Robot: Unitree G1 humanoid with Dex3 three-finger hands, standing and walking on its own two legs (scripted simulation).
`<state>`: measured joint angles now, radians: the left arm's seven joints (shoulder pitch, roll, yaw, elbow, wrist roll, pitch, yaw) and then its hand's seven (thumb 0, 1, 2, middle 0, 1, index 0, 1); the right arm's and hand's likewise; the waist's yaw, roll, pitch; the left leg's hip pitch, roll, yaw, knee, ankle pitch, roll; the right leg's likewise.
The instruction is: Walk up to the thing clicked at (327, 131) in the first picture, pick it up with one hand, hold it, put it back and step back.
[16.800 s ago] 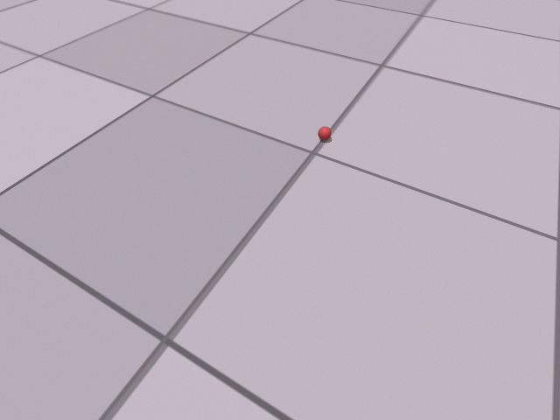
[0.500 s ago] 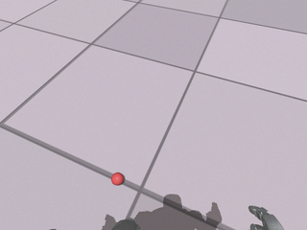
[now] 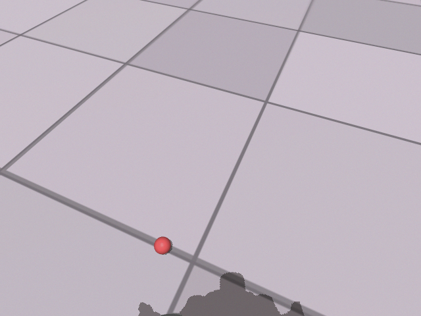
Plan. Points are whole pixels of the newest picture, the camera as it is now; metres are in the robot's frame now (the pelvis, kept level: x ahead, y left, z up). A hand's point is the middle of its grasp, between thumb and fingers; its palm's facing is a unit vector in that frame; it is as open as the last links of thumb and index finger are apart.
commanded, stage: walk up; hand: left
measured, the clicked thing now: (162, 245) +0.50 +0.23 -0.72
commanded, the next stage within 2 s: none
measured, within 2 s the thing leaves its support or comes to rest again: neither
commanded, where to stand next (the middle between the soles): +0.11 -0.01 m, yaw -1 degrees
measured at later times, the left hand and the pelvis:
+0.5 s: hand out of the picture +0.08 +0.31 -0.15, palm faces +0.02 -0.91 -0.41, open 7.4 cm; pelvis +0.06 +0.03 +0.00, yaw +0 degrees
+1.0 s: hand out of the picture +0.08 +0.24 -0.17, palm faces -0.10 -0.92 -0.38, open 7.4 cm; pelvis +0.00 -0.02 -0.03, yaw -5 degrees
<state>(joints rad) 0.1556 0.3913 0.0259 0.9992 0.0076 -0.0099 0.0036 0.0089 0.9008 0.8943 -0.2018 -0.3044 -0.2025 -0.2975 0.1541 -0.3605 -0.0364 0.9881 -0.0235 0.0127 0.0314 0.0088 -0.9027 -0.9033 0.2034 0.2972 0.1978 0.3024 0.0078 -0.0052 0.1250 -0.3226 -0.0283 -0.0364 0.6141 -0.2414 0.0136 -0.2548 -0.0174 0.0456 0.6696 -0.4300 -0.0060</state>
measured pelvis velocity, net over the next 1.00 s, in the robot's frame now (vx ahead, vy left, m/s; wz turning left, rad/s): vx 0.00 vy -0.02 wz -0.08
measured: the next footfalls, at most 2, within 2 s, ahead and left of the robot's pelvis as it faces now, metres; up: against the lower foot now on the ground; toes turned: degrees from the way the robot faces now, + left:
right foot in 0.90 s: +0.04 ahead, -0.16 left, +0.00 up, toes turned -3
left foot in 1.30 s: +0.13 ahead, +0.15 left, +0.00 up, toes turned +0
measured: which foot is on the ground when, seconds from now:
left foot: down 0.00-0.92, up 0.94-1.00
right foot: down 0.00-0.50, up 0.52-0.88, down 0.90-1.00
